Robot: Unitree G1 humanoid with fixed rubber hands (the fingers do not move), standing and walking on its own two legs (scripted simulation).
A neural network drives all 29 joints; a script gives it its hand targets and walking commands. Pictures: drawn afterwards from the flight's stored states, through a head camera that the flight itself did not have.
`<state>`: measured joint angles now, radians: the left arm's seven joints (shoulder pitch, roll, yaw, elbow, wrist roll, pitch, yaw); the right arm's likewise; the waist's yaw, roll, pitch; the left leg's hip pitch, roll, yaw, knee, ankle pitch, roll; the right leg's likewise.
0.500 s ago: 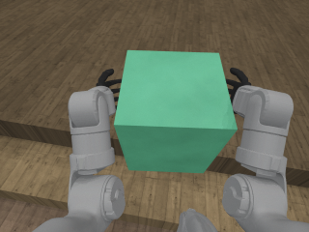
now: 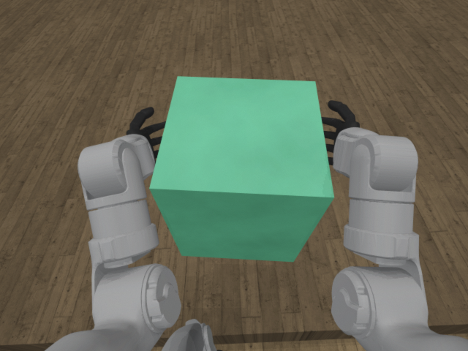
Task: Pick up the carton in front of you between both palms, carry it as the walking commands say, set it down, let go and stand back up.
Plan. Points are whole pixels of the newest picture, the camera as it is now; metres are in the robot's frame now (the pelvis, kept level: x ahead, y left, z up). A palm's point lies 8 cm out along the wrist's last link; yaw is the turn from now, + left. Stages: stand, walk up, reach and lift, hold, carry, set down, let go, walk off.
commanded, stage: carry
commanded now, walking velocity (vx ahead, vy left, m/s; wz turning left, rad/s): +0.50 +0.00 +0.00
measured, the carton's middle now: (241, 178) +0.38 -0.05 +0.09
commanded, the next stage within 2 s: none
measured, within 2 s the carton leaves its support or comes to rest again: neither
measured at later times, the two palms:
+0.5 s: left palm out of the picture +0.66 +0.10 +0.34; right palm out of the picture +0.71 -0.20 +0.35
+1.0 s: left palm out of the picture +1.01 +0.04 +0.44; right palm out of the picture +0.99 -0.26 +0.44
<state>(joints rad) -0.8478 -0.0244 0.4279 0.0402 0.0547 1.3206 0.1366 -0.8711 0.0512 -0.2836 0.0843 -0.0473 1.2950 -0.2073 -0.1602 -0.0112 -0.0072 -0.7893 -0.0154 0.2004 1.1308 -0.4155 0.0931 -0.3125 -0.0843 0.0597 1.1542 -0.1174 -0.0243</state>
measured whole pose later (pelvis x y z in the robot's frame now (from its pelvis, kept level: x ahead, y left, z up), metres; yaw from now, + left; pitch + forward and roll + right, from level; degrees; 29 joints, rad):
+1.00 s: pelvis +0.64 -0.08 +0.26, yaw -3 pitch +3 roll +0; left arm -0.82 -0.03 0.36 0.16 0.07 1.33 0.16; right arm -0.86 0.03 -0.33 0.23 -0.08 1.29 -0.16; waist -0.03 0.00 -0.12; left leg -0.49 0.01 0.19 0.55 -0.13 0.10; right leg -0.21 -0.01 -0.05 0.96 -0.44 0.00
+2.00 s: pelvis +1.25 -0.10 +0.27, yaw -4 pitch +4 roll -1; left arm -0.08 -0.13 0.07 -0.38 0.09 1.25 0.12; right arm -0.07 0.13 -0.08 -0.36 -0.08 1.22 -0.11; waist -0.02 -0.02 -0.13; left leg -0.36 0.05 0.23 0.45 -0.15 0.07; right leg -0.42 -0.09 -0.07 1.14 -0.35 0.00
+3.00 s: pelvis +1.90 -0.12 +0.27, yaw -4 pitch +4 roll -1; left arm -0.04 -0.13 0.06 -0.44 0.08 1.22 0.12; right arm -0.05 0.13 -0.06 -0.41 -0.07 1.20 -0.11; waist -0.02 -0.02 -0.07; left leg -0.37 0.05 0.24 0.45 -0.15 0.08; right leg -0.36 -0.07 -0.06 1.16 -0.36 0.00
